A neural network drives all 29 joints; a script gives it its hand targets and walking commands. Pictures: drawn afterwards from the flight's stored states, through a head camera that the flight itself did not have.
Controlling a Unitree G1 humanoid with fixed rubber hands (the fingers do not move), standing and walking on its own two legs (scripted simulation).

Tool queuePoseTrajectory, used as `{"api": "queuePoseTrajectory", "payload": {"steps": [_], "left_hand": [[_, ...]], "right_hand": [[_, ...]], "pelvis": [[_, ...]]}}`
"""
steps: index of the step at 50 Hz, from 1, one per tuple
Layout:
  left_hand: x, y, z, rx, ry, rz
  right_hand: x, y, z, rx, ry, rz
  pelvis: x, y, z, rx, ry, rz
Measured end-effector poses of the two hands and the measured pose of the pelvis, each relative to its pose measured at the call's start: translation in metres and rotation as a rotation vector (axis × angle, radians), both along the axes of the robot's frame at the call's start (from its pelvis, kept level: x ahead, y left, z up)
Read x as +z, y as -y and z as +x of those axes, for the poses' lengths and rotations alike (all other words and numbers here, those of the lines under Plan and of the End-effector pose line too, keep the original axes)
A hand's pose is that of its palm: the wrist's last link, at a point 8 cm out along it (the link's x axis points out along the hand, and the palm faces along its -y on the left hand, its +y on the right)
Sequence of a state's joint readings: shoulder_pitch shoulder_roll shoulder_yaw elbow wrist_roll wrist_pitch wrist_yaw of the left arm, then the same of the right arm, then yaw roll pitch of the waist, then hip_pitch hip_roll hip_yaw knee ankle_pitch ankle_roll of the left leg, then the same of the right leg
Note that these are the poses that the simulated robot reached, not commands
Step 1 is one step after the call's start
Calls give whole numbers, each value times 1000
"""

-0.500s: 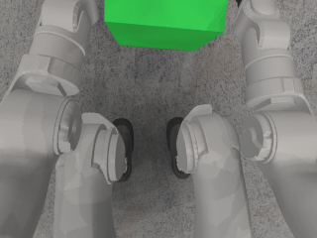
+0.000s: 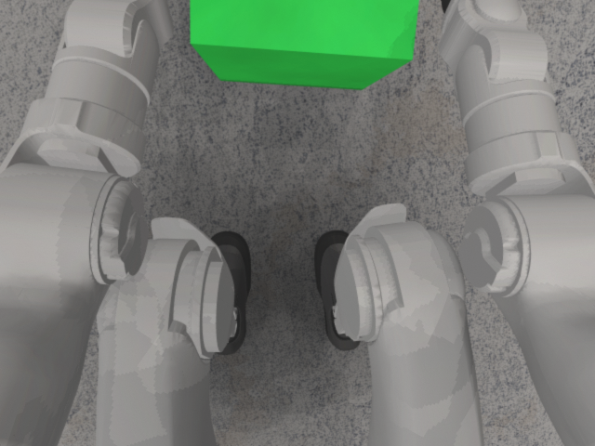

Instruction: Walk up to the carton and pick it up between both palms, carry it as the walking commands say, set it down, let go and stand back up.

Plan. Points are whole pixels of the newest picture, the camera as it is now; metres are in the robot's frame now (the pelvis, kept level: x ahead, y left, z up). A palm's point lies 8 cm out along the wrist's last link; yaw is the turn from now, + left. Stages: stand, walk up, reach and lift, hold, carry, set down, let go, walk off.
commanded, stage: set down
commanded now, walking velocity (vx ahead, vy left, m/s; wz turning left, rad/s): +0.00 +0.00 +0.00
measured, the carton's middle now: out of the picture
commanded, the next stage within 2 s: none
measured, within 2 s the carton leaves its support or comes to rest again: neither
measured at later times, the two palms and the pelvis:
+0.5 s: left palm out of the picture +0.57 +0.12 -0.16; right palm out of the picture +0.54 -0.18 -0.16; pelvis +0.00 +0.00 -0.01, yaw +0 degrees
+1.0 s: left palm out of the picture +0.57 +0.12 -0.16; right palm out of the picture +0.54 -0.19 -0.16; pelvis +0.01 +0.00 -0.01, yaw +0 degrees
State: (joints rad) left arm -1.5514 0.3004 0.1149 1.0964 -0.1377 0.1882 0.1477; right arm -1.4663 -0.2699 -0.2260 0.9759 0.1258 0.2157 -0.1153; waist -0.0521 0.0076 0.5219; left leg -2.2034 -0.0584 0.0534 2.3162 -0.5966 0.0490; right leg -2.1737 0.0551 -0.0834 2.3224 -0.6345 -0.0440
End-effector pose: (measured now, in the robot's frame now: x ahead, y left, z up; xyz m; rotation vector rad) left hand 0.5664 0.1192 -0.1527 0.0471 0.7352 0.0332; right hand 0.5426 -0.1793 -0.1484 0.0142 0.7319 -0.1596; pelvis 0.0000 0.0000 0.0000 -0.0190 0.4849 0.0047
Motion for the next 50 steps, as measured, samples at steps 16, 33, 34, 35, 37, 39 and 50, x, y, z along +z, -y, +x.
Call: {"api": "queuePoseTrajectory", "payload": {"steps": [16, 33, 34, 35, 37, 39, 50], "left_hand": [[-7, -2, -1, -26, -10, -43], [-10, -5, 1, -45, -12, -85], [-10, -5, 1, -49, -12, -84], [-10, -5, 1, -52, -12, -83], [-10, -5, 1, -54, -12, -83], [-10, -5, 1, -58, -10, -80], [-11, -6, 2, -62, -7, -85]], "right_hand": [[-6, 2, -1, 6, 0, 5], [-8, 4, 0, 9, 11, 45], [-9, 5, 0, 12, 11, 47], [-8, 5, 0, 16, 12, 45], [-8, 5, 0, 26, 12, 40], [-9, 5, 0, 26, 13, 47], [-9, 7, 1, 46, 16, 46]], "pelvis": [[-6, -1, 3, -3, 10, -9], [-10, -6, 5, 3, 16, -11], [-10, -6, 5, 3, 15, -11], [-10, -6, 5, 3, 15, -10], [-10, -6, 6, 3, 16, -9], [-11, -6, 6, 4, 17, -9], [-12, -3, 7, 3, 20, -6]]}}
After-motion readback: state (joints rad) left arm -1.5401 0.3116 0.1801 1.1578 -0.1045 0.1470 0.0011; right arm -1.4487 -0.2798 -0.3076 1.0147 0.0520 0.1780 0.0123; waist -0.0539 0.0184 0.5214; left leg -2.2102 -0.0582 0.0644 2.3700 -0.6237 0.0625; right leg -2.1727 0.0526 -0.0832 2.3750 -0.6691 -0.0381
